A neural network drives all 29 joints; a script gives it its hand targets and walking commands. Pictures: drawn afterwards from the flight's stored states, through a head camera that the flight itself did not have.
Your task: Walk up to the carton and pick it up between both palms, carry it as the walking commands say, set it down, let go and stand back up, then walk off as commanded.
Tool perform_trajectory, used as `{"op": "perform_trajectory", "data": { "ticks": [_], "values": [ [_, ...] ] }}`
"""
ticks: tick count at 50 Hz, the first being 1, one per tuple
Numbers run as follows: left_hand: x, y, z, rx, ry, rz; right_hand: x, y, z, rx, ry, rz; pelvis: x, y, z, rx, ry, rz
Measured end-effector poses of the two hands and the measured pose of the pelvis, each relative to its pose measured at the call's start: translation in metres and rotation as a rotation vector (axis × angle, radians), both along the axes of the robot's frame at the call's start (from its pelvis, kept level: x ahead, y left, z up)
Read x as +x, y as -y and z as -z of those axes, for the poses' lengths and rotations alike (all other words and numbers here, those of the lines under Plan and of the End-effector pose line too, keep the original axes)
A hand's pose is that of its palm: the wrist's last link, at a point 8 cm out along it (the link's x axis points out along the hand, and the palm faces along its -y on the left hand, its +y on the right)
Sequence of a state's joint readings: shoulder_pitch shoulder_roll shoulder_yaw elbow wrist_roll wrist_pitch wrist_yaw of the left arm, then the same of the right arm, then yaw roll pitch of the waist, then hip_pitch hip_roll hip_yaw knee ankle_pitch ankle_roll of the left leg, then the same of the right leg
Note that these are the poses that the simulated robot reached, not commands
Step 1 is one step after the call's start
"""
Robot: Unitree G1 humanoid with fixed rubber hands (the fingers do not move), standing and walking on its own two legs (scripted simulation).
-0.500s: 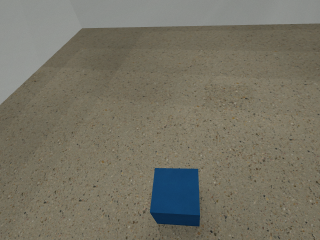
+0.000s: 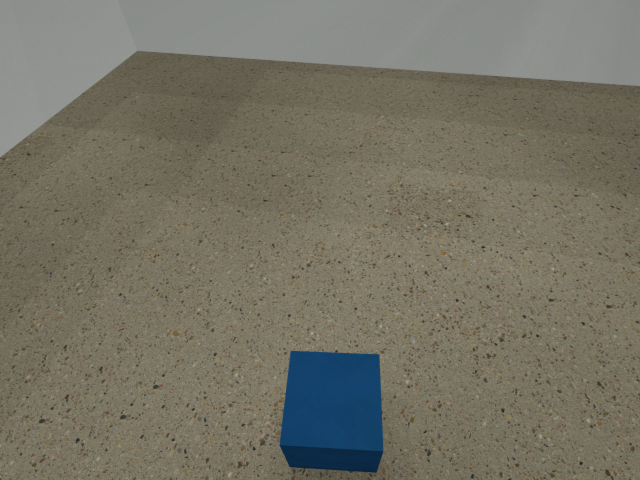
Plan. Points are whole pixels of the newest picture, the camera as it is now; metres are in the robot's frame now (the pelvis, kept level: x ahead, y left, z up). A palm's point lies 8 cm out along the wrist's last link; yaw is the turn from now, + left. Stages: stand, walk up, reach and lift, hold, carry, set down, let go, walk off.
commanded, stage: stand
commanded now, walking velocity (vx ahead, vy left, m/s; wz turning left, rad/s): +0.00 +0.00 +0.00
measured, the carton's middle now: (333, 411) +0.42 +0.03 -0.65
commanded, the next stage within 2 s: reach and lift in 0.84 s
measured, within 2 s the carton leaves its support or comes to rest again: neither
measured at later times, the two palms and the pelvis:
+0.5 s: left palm out of the picture -0.01 +0.26 -0.13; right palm out of the picture +0.00 -0.25 -0.14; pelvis -0.02 +0.00 +0.00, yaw +0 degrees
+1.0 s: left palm out of the picture +0.08 +0.25 -0.12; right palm out of the picture +0.11 -0.23 -0.13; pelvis -0.04 +0.01 -0.01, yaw +0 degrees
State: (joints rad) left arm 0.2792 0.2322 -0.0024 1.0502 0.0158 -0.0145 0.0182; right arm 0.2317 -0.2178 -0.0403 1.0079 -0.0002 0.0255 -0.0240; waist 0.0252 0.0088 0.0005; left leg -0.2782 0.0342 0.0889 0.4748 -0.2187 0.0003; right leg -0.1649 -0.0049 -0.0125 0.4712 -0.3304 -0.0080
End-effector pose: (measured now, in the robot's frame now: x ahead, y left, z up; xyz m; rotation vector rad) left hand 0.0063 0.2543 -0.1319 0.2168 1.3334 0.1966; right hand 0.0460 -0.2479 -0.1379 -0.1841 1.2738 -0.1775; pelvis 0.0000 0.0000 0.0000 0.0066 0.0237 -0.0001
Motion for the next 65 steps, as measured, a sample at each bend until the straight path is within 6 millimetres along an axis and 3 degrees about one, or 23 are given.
{"op": "perform_trajectory", "data": {
  "ticks": [18,42,45,50,53,56,65],
  "values": [
    [-0.012,-0.003,0.001,-0.007,0.026,0.001,-0.039,-0.002,-0.001,-0.008,-0.031,0.017,-0.016,-0.004,0.0,-0.007,0.022,0.001],
    [-0.019,-0.005,0.002,-0.01,0.035,0.001,-0.052,-0.004,-0.002,-0.01,-0.032,0.022,-0.024,-0.006,0.0,-0.01,0.033,0.002],
    [0.005,-0.003,0.002,-0.021,0.064,-0.021,-0.029,-0.006,0.001,-0.005,-0.014,0.002,-0.03,-0.006,0.006,-0.004,0.005,-0.001],
    [0.075,0.001,-0.009,-0.034,0.121,0.014,0.063,-0.02,-0.01,0.009,0.082,-0.072,-0.043,-0.008,0.015,0.007,0.015,-0.009],
    [0.095,0.003,-0.014,-0.047,0.105,0.02,0.098,-0.029,-0.02,0.028,0.102,-0.097,-0.041,-0.009,0.015,0.007,0.004,-0.009],
    [0.1,0.004,-0.013,-0.052,0.084,0.02,0.103,-0.035,-0.018,0.054,0.087,-0.105,-0.036,-0.009,0.015,0.008,-0.012,-0.01],
    [0.112,0.016,0.006,-0.077,0.159,0.083,0.067,-0.03,0.014,0.091,0.052,-0.085,-0.04,-0.003,0.025,0.007,-0.138,-0.004]
  ]
}}
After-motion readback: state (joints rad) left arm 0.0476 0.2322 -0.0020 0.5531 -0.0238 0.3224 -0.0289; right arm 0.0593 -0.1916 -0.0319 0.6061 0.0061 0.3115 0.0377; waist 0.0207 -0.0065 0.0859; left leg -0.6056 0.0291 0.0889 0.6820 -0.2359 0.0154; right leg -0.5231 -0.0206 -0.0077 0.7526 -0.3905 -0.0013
